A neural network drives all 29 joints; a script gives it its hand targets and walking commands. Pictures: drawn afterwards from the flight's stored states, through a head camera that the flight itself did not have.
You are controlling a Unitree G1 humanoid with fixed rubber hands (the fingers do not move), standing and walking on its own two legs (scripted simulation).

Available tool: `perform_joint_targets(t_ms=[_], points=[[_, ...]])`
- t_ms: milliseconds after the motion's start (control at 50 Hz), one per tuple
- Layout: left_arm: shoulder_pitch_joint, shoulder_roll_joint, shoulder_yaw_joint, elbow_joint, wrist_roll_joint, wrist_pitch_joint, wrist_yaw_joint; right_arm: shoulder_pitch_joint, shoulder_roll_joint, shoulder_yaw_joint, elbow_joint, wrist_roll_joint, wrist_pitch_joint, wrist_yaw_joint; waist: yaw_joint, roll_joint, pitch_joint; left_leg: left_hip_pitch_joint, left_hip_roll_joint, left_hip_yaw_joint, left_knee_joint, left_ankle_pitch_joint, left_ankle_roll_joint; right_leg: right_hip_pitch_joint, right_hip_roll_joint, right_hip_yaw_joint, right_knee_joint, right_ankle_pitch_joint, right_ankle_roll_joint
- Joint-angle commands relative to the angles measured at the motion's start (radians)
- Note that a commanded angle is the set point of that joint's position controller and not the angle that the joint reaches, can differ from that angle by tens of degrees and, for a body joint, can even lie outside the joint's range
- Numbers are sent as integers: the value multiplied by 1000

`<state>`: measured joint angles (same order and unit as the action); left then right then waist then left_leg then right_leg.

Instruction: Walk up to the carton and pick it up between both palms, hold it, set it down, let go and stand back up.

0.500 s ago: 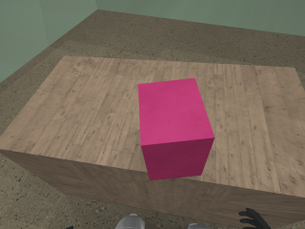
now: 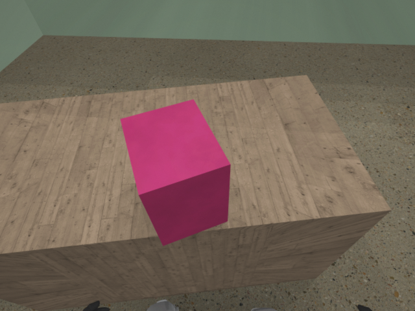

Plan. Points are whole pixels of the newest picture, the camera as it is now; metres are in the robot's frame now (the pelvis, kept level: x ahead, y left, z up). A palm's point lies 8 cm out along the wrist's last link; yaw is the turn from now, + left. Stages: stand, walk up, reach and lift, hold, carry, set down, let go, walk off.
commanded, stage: walk up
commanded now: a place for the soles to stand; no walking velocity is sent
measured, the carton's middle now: (178, 174) +0.41 +0.08 +0.01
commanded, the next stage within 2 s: none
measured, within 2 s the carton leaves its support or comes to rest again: neither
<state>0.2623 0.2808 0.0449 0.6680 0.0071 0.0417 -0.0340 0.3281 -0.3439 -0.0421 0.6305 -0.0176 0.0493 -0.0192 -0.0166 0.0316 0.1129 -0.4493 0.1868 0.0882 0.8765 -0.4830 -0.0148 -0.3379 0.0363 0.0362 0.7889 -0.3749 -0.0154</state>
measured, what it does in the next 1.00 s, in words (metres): lifts its right foot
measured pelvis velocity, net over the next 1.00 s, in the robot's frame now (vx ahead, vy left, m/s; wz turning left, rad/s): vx -0.03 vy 0.04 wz -0.01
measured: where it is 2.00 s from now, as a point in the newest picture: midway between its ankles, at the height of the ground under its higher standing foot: outside the picture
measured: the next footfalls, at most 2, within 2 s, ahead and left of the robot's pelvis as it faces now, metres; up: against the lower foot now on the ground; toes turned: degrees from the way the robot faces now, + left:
right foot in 1.16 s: -0.04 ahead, -0.07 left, +0.00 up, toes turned +4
left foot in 1.40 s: -0.01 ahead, +0.17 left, +0.00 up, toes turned +6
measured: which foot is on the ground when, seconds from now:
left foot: down 0.00-1.00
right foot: down 0.00-0.90, up 0.92-1.00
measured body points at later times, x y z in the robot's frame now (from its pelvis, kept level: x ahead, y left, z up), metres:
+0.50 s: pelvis +0.01 +0.00 +0.02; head +0.02 +0.00 +0.47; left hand +0.14 +0.25 -0.09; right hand +0.09 -0.27 -0.09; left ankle +0.05 +0.14 -0.71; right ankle +0.02 -0.12 -0.71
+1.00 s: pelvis -0.03 +0.04 +0.00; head +0.02 +0.04 +0.45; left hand +0.13 +0.33 -0.09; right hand +0.09 -0.25 -0.09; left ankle +0.05 +0.14 -0.71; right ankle -0.04 -0.10 -0.64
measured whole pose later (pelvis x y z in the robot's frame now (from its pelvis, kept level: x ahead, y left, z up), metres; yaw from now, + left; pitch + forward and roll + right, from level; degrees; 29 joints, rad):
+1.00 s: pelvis -0.03 +0.04 +0.00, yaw -1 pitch -4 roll -1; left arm 0.15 0.36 0.06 0.65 0.00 0.07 0.04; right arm 0.19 -0.32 -0.04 0.61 -0.03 0.06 0.01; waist -0.03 -0.01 0.19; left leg -0.41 0.02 0.05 0.75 -0.27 0.05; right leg -0.48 0.07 0.11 1.20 -0.59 0.00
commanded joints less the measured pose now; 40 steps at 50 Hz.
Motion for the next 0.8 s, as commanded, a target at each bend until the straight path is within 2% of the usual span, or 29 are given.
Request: perform_joint_targets(t_ms=[0, 20, 40, 80, 120, 140, 160, 180, 200, 220, 240, 260, 320, 380, 420, 460, 500, 540, 560, 600, 620, 640, 680, 700, 740, 780], points=[[-47, 184, 47, -80, 20, -47, 50, -15, -95, -15, -111, 28, -16, 6, 37, -174, 12, -152, -71, -115, 90, -32, -5, -10, -244, 419, -479, -127, -191], [-61, 189, 45, -92, 24, -48, 54, 43, -82, -12, -82, 16, -27, 3, 18, -223, -26, -99, -64, -97, 49, -19, -4, 3, -237, 366, -430, 26, -181], [-58, 173, 37, -92, 18, -47, 48, 78, -79, -12, -60, 3, -38, 1, 18, -260, -69, -33, -70, -80, 6, -15, -5, 11, -223, 324, -395, 138, -178], [-55, 147, 24, -95, 23, -38, 37, 74, -78, -10, -55, -2, -52, 1, 27, -249, -113, 65, -98, -58, -96, 9, -5, 18, -204, 273, -340, 255, -164], [-94, 150, 12, -98, 12, -31, 34, 92, -73, -11, -54, 4, -64, 3, -11, -198, -125, 213, -122, -43, -323, 217, 14, -32, -181, 225, -264, 309, -119], [-86, 145, 5, -99, 0, -32, 29, 91, -89, -13, -60, 1, -71, 3, -20, -151, -136, 285, -103, -97, -400, 345, 34, -78, -174, 211, -232, 290, -80], [-38, 108, -5, -110, -14, -37, 24, 74, -137, -22, -65, -11, -74, 1, 3, -58, -158, 308, -28, -219, -416, 341, 70, -118, -126, 170, -205, 163, -35], [11, 90, -5, -93, -21, -29, 24, 11, -177, -34, -61, 8, -67, 6, 58, -15, -118, 140, 7, -276, -457, 123, 99, -24, -51, 98, -233, -10, -17], [18, 100, -1, -81, -6, -25, 25, 3, -155, -29, -58, 18, -58, 13, 61, -6, -80, 45, -7, -259, -476, -10, 99, 47, -64, 113, -265, -53, -20], [-9, 125, 7, -77, -5, -27, 24, 17, -105, -16, -57, 21, -56, 20, 39, -37, -37, 48, -52, -202, -461, -20, 75, 15, -77, 147, -299, -62, -25], [-27, 139, 12, -75, -9, -33, 22, 40, -89, -12, -58, 17, -56, 22, 20, -44, -15, 88, -79, -172, -436, 26, 60, -39, -87, 164, -318, -62, -29], [-31, 143, 13, -73, -9, -39, 21, 59, -86, -11, -55, 17, -58, 22, 14, -39, -22, 104, -83, -164, -425, 59, 56, -43, -95, 167, -329, -46, -32], [-36, 130, 6, -78, -5, -51, 24, 76, -85, -11, -45, 14, -67, 26, 8, -27, -70, 164, -80, -167, -417, 135, 58, -40, -101, 158, -333, -6, -33], [-36, 124, 6, -75, -5, -53, 25, 54, -83, -12, -53, 15, -71, 25, 13, -8, -83, 164, -72, -158, -425, 167, 59, -14, -88, 139, -321, 57, -27], [-29, 122, 7, -75, -7, -54, 22, 47, -84, -14, -50, 13, -68, 24, 12, -5, -102, 175, -67, -157, -427, 158, 60, -13, -88, 134, -321, 54, -24], [-32, 120, 5, -78, -4, -54, 23, 42, -86, -12, -52, 14, -66, 23, 10, -10, -86, 162, -67, -150, -423, 164, 59, -10, -89, 138, -328, 60, -26], [-34, 123, 5, -79, -5, -55, 22, 45, -79, -10, -52, 12, -67, 22, 3, -21, -100, 190, -71, -141, -408, 226, 57, -7, -93, 134, -327, 108, -25], [-32, 122, 5, -81, -3, -55, 23, 41, -80, -8, -50, 14, -67, 21, 4, -49, -113, 204, -69, -136, -399, 234, 57, -6, -90, 133, -325, 122, -26], [-27, 118, 5, -80, -4, -55, 22, 34, -87, -10, -50, 11, -66, 20, 6, -26, -111, 206, -68, -132, -400, 229, 58, -8, -93, 136, -326, 123, -25], [-22, 122, 4, -79, -5, -54, 23, 27, -86, -8, -52, 12, -66, 20, 9, -30, -117, 217, -64, -136, -403, 241, 59, -3, -90, 130, -312, 139, -23], [-65, 191, 31, -103, -8, -55, 35, -43, -156, -33, -70, 12, -52, 19, 9, -26, -27, 149, -73, -124, -309, 555, 77, -12, -119, 141, -250, 424, -29], [-33, 212, 39, -97, -6, -57, 40, -29, -160, -37, -71, 9, -45, 23, 6, -30, -113, 184, -83, -99, -237, 671, 81, 52, -149, 148, -213, 585, -50], [-9, 227, 53, -104, -2, -52, 45, -18, -140, -38, -70, 2, -27, 27, 10, -76, -175, 207, -116, -70, -155, 606, 75, 86, -204, 200, -214, 694, -102], [-12, 230, 58, -106, -2, -45, 48, -27, -134, -42, -75, -1, -19, 29, 16, -90, -192, 208, -133, -70, -128, 553, 70, 82, -223, 220, -214, 698, -130], [-39, 238, 66, -113, -6, -28, 51, -43, -122, -44, -85, 2, -6, 30, 14, -134, -180, 204, -153, -77, -84, 462, 68, 33, -240, 242, -235, 631, -159], [-66, 259, 60, -124, 0, -10, 55, -32, -103, -41, -89, -12, 5, 34, 11, -219, -167, 216, -176, -74, -63, 334, 59, -24, -262, 248, -243, 557, -179]])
